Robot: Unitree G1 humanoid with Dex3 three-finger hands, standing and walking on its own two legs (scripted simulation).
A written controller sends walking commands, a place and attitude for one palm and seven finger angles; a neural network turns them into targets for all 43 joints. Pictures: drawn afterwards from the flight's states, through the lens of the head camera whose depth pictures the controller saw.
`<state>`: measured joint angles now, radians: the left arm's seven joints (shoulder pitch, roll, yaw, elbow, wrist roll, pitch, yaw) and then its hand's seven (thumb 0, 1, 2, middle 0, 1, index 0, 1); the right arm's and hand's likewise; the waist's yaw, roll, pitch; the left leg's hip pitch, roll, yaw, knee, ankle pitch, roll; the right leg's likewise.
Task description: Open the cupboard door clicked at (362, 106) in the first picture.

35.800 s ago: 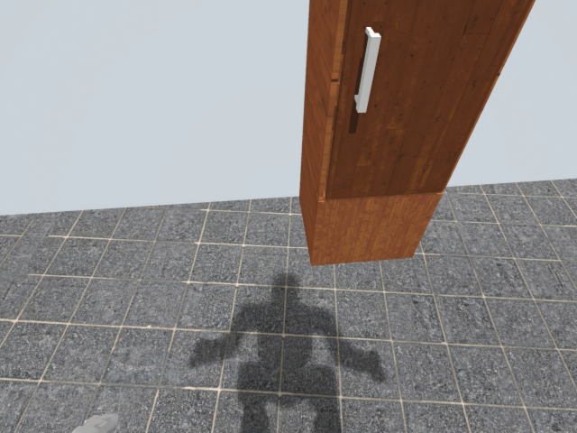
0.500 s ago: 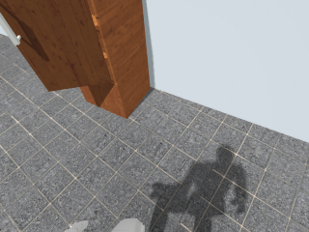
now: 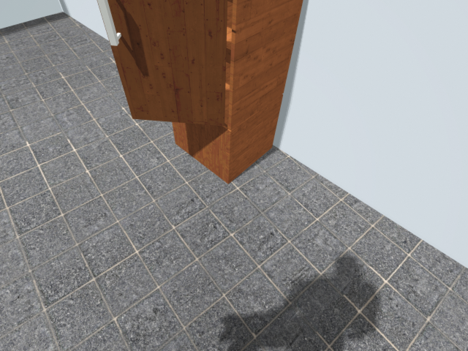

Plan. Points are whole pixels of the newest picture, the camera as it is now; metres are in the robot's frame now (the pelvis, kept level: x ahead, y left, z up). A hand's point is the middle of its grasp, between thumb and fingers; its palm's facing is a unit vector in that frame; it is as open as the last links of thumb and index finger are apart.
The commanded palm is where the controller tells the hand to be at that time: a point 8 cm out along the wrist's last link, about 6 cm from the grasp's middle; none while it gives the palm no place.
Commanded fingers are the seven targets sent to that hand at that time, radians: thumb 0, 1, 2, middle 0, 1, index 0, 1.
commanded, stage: take the last steps up to it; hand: left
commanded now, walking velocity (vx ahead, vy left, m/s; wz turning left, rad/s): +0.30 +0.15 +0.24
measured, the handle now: (109, 12) +0.98 +0.47 +0.10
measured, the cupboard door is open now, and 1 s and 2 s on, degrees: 39 39 39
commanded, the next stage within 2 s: come to a stop and stand still in 1.08 s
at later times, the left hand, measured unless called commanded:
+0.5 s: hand out of the picture +0.04 +0.21 -0.18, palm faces +0.24 -0.96 -0.15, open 7.4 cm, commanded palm none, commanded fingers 0.00 0.90 0.90 -0.20 -0.30 -0.20 -0.30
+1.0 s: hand (118, 215) +0.42 +0.32 -0.16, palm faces +0.09 -0.97 -0.22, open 7.4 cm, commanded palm none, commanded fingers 0.00 0.90 0.90 -0.20 -0.30 -0.20 -0.30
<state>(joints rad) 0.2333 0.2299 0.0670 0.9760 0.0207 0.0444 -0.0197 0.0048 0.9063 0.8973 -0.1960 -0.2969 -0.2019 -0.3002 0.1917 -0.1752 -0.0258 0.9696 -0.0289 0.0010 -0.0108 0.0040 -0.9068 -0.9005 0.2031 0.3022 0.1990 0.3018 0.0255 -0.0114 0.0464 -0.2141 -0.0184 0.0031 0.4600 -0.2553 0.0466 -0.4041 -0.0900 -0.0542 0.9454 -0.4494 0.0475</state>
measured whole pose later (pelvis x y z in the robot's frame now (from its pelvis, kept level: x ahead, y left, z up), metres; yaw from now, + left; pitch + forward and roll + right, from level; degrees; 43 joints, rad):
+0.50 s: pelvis +0.13 +0.06 -0.01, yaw +8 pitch +1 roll +1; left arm 0.41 0.14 0.05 1.10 0.03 -0.05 -0.01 0.00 0.90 0.90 -0.20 -0.30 -0.21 -0.30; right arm 0.17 -0.22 -0.06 1.01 -0.02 0.01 0.05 0.01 -0.91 -0.90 0.20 0.30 0.19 0.30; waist 0.05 -0.04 0.07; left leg -0.47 0.05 0.10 0.61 -0.23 -0.02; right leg 0.02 -0.20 -0.18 0.39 -0.39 0.13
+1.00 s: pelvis +0.31 +0.13 -0.01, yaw +5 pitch +0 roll +3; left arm 0.13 0.17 0.05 0.94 0.03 -0.02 -0.02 0.00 0.91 0.90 -0.19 -0.30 -0.20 -0.30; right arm 0.39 -0.17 -0.03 1.10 -0.03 -0.04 -0.01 0.00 -0.92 -0.90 0.20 0.30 0.20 0.30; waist -0.03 0.00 0.02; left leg -0.06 -0.06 0.19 0.42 -0.37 0.06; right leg -0.37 -0.09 -0.10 0.59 -0.22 -0.02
